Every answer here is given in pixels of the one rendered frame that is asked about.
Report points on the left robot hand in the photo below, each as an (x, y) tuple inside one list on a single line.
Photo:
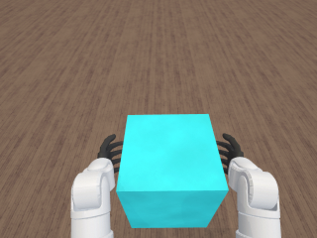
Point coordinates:
[(106, 148)]

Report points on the left robot forearm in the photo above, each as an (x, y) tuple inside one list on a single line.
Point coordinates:
[(90, 203)]

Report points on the right robot forearm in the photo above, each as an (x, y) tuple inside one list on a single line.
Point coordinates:
[(257, 200)]

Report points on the carton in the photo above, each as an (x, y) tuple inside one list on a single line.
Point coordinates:
[(171, 174)]

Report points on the right robot hand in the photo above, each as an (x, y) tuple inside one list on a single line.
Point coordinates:
[(233, 148)]

